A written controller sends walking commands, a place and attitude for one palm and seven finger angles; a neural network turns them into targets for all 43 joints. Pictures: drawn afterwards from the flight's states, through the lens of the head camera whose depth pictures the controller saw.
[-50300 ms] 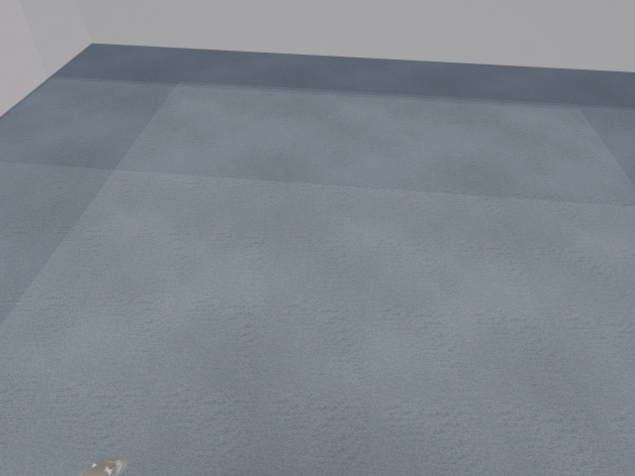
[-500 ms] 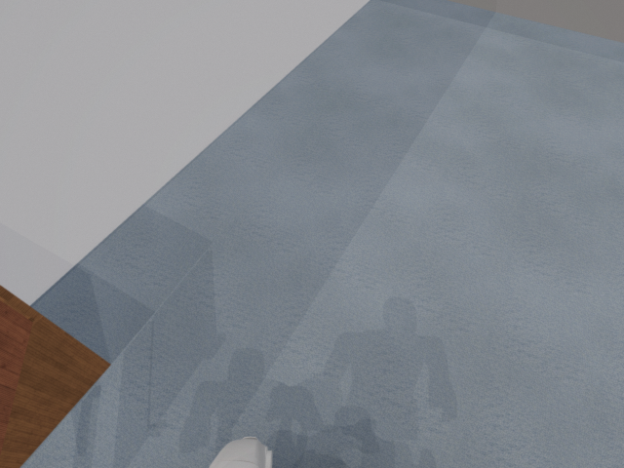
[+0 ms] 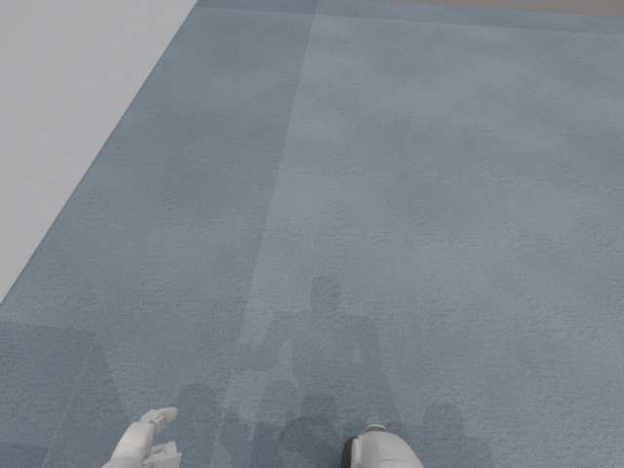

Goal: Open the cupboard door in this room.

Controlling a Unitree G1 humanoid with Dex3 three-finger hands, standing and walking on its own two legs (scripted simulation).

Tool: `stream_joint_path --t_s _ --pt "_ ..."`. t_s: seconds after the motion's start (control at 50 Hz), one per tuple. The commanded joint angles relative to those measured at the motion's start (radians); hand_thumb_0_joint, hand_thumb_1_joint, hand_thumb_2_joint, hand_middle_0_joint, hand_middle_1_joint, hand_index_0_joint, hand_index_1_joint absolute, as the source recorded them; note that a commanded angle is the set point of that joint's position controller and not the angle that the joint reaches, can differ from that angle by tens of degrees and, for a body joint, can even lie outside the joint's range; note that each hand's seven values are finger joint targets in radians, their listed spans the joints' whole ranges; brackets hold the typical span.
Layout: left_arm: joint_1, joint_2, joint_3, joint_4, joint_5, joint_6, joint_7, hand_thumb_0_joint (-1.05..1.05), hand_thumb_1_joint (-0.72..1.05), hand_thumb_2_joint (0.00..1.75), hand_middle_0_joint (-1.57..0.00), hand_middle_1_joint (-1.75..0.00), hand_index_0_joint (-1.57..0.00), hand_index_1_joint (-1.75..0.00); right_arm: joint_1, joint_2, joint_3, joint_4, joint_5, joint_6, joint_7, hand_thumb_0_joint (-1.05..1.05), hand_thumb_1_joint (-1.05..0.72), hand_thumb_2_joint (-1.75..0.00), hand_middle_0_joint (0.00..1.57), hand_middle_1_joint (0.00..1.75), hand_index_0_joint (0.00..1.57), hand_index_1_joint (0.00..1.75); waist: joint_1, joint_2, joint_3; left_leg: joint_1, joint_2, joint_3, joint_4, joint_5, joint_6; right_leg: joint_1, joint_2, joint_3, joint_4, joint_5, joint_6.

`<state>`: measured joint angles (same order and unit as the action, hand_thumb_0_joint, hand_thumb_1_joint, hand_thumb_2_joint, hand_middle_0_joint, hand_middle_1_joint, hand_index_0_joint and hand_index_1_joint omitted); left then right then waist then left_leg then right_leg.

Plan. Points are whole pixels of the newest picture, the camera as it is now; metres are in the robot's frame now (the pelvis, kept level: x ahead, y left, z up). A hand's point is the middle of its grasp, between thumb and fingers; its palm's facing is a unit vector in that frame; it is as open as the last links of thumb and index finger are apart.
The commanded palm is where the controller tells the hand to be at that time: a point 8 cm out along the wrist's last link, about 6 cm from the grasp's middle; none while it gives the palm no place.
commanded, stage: walk to a spot facing it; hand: left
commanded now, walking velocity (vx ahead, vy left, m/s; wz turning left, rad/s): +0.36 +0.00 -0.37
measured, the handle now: out of the picture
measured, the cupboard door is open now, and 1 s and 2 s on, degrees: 42 42 42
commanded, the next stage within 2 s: turn to face it in 0.70 s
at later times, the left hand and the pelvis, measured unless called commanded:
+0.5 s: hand (212, 410) +0.22 +0.16 -0.17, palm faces -0.04 -0.98 -0.17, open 7.3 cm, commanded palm none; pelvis +0.24 -0.03 +0.00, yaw -7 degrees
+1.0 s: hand (280, 207) +0.62 +0.07 -0.16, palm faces -0.26 -0.94 -0.23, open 7.4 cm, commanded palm none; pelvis +0.45 -0.09 -0.01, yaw -12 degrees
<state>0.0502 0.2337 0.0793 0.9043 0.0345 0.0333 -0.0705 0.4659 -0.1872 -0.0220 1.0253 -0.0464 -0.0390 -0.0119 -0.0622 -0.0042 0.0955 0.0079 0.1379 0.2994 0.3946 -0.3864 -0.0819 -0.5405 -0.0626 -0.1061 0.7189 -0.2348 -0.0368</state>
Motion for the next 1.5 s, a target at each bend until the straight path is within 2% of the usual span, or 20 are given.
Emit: stream_joint_path --t_s 0.0,0.02,0.04,0.16,0.38,0.46,0.52,0.58,0.68,0.88,0.9,0.94,0.96,1.08,1.2,1.22,1.24,1.28,1.38,1.48 --pt "0.315 0.129 0.034 0.026 -0.001 -0.063 0.022 0.0 0.9 0.9 -0.2 -0.3 -0.2 -0.3 -0.056 -0.167 -0.035 -0.072 0.025 -0.023 0.003 0.0 -0.9 -0.9 0.2 0.3 0.2 0.3 0.218 -0.004 -0.21 -0.309 0.13 -0.012 0.412 0.644 0.085 0.686 0.026 0.026 -0.164 -0.038 -0.091" --pt "0.475 0.27 0.075 0.062 -0.004 -0.071 0.043 0.0 0.9 0.9 -0.2 -0.3 -0.2 -0.3 -0.053 -0.087 -0.02 -0.118 0.049 -0.027 0.008 0.0 -0.9 -0.9 0.2 0.3 0.2 0.3 0.264 -0.309 -0.358 -0.656 -0.052 -0.016 0.803 -0.142 0.027 0.965 -0.313 0.56 -0.294 -0.051 -0.211" --pt "0.463 0.31 0.073 0.069 -0.032 -0.064 0.054 0.0 0.9 0.9 -0.2 -0.3 -0.2 -0.3 -0.162 -0.107 -0.031 -0.149 0.045 -0.027 0.003 0.0 -0.9 -0.9 0.2 0.3 0.2 0.3 0.256 -0.241 -0.286 -0.788 -0.057 -0.202 0.988 -0.252 0.04 0.871 -0.392 0.719 -0.429 0.04 -0.252" --pt "0.146 0.109 0.012 0.0 -0.014 -0.092 0.072 0.0 0.9 0.9 -0.2 -0.3 -0.2 -0.3 -0.084 -0.059 -0.037 -0.056 0.016 0.022 0.011 0.0 -0.9 -0.9 0.2 0.3 0.2 0.3 0.024 -0.104 -0.109 -0.538 0.032 -0.251 0.698 0.079 0.018 0.315 -0.172 0.26 -0.502 0.088 -0.156" --pt "0.327 0.09 -0.002 0.126 -0.018 -0.12 0.073 0.0 0.9 0.9 -0.2 -0.3 -0.2 -0.3 -0.413 -0.049 -0.041 -0.149 0.026 -0.007 0.04 0.0 -0.9 -0.9 0.2 0.3 0.2 0.3 0.104 -0.085 -0.032 -0.59 -0.041 -0.228 0.294 0.17 0.044 0.55 -0.179 0.289 -0.484 0.33 -0.152" --pt "0.301 0.101 -0.001 0.137 -0.026 -0.118 0.076 0.0 0.9 0.9 -0.2 -0.3 -0.2 -0.3 -0.263 -0.09 -0.047 -0.088 0.019 -0.021 0.024 0.0 -0.9 -0.9 0.2 0.3 0.2 0.3 0.004 -0.059 -0.081 -0.23 -0.114 -0.17 0.104 0.219 0.086 0.449 -0.116 0.193 -0.26 0.553 -0.094" --pt "0.283 0.034 -0.016 0.07 -0.028 -0.128 0.065 0.0 0.9 0.9 -0.2 -0.3 -0.2 -0.3 0.092 -0.275 -0.084 -0.006 0.003 -0.018 -0.002 0.0 -0.9 -0.9 0.2 0.3 0.2 0.3 -0.095 0.225 -0.27 0.245 0.375 -0.804 -0.075 0.282 0.341 -0.073 0.102 0.094 0.518 -0.304 -0.013" --pt "0.214 0.021 -0.004 0.081 -0.01 -0.1 0.053 0.0 0.9 0.9 -0.2 -0.3 -0.2 -0.3 -0.127 -0.124 -0.048 -0.055 0.013 -0.029 -0.005 0.0 -0.9 -0.9 0.2 0.3 0.2 0.3 0.012 0.13 -0.03 -0.154 0.269 -0.582 -0.201 0.028 0.241 -0.127 -0.032 0.16 0.617 -0.107 -0.001" --pt "0.233 -0.034 -0.005 0.084 -0.005 -0.054 0.036 0.0 0.9 0.9 -0.2 -0.3 -0.2 -0.3 -0.122 -0.104 -0.04 -0.027 0.023 -0.05 -0.01 0.0 -0.9 -0.9 0.2 0.3 0.2 0.3 0.066 0.111 -0.066 -0.169 0.169 -0.265 -0.216 0.326 0.2 -0.047 -0.052 0.1 0.345 0.015 0.034" --pt "0.173 -0.009 -0.021 0.074 -0.007 -0.071 0.051 0.0 0.9 0.9 -0.2 -0.3 -0.2 -0.3 -0.004 -0.089 -0.019 0.049 0.022 -0.014 -0.01 0.0 -0.9 -0.9 0.2 0.3 0.2 0.3 0.08 0.099 -0.067 -0.185 0.104 -0.182 0.019 0.611 0.161 0.333 0.042 -0.033 -0.182 0.156 0.01" --pt "0.266 0.042 -0.01 0.105 -0.006 -0.082 0.059 0.0 0.9 0.9 -0.2 -0.3 -0.2 -0.3 -0.011 -0.075 -0.014 0.052 0.032 -0.015 -0.008 0.0 -0.9 -0.9 0.2 0.3 0.2 0.3 0.125 0.049 -0.128 -0.276 0.065 -0.178 0.141 0.561 0.128 0.533 -0.005 0.021 -0.2 0.29 -0.001" --pt "0.44 0.203 0.017 0.159 -0.017 -0.093 0.077 0.0 0.9 0.9 -0.2 -0.3 -0.2 -0.3 0.052 -0.035 -0.016 0.031 0.049 -0.007 -0.008 0.0 -0.9 -0.9 0.2 0.3 0.2 0.3 0.156 -0.22 -0.307 -0.503 -0.113 -0.145 0.627 -0.276 0.053 0.806 -0.428 0.349 -0.284 0.738 -0.179" --pt "0.394 0.19 0.011 0.14 -0.024 -0.091 0.086 0.0 0.9 0.9 -0.2 -0.3 -0.2 -0.3 -0.017 -0.02 -0.017 0.015 0.052 0.003 -0.015 0.0 -0.9 -0.9 0.2 0.3 0.2 0.3 0.168 -0.193 -0.281 -0.548 -0.082 -0.243 0.759 -0.317 0.054 0.717 -0.445 0.348 -0.315 0.739 -0.21" --pt "0.08 0.092 -0.004 0.021 -0.01 -0.061 0.105 0.0 0.9 0.9 -0.2 -0.3 -0.2 -0.3 -0.033 0.025 -0.025 0.012 0.038 0.07 0.012 0.0 -0.9 -0.9 0.2 0.3 0.2 0.3 0.02 -0.14 -0.112 -0.402 -0.018 -0.228 0.633 -0.079 0.034 0.224 -0.324 0.022 -0.426 0.23 -0.082" --pt "0.095 0.096 0.023 -0.001 -0.014 -0.044 0.096 0.0 0.9 0.9 -0.2 -0.3 -0.2 -0.3 -0.07 -0.016 -0.039 -0.053 0.025 0.064 0.027 0.0 -0.9 -0.9 0.2 0.3 0.2 0.3 0.015 -0.08 -0.118 -0.286 -0.066 -0.151 0.229 0.121 0.038 0.232 -0.288 -0.076 -0.248 0.043 -0.017" --pt "0.097 0.081 0.02 -0.014 -0.02 -0.033 0.092 0.0 0.9 0.9 -0.2 -0.3 -0.2 -0.3 -0.044 -0.066 -0.05 -0.056 0.022 0.058 0.028 0.0 -0.9 -0.9 0.2 0.3 0.2 0.3 -0.001 0.06 -0.126 -0.224 -0.031 -0.237 0.106 0.213 0.06 0.183 -0.238 -0.106 -0.121 -0.05 0.026" --pt "0.121 0.021 0.015 -0.044 -0.03 -0.023 0.087 0.0 0.9 0.9 -0.2 -0.3 -0.2 -0.3 -0.02 -0.176 -0.074 -0.077 0.011 0.049 0.021 0.0 -0.9 -0.9 0.2 0.3 0.2 0.3 -0.011 0.369 -0.135 -0.184 0.207 -0.619 -0.023 0.43 0.184 0.014 -0.095 -0.136 0.104 -0.329 0.11" --pt "-0.005 0.022 0.001 -0.107 -0.011 -0.016 0.088 0.0 0.9 0.9 -0.2 -0.3 -0.2 -0.3 -0.016 -0.234 -0.091 -0.092 0.007 0.046 -0.003 0.0 -0.9 -0.9 0.2 0.3 0.2 0.3 -0.038 0.252 -0.151 -0.203 0.3 -0.797 -0.1 0.362 0.307 -0.096 -0.033 0.053 0.442 -0.39 0.101" --pt "0.059 0.029 0.007 -0.055 -0.018 -0.025 0.079 0.0 0.9 0.9 -0.2 -0.3 -0.2 -0.3 -0.173 -0.191 -0.075 -0.135 0.02 0.024 -0.017 0.0 -0.9 -0.9 0.2 0.3 0.2 0.3 0.031 0.169 -0.198 -0.102 0.128 -0.487 0.015 0.742 0.226 -0.073 -0.023 0.099 0.386 -0.188 0.13" --pt "0.079 0.047 0.0 -0.069 -0.022 -0.017 0.083 0.0 0.9 0.9 -0.2 -0.3 -0.2 -0.3 -0.232 -0.233 -0.095 -0.159 0.017 0.05 -0.003 0.0 -0.9 -0.9 0.2 0.3 0.2 0.3 0.031 0.164 -0.18 -0.168 0.107 -0.516 0.008 0.585 0.231 0.102 0.029 0.069 0.093 -0.214 0.121"
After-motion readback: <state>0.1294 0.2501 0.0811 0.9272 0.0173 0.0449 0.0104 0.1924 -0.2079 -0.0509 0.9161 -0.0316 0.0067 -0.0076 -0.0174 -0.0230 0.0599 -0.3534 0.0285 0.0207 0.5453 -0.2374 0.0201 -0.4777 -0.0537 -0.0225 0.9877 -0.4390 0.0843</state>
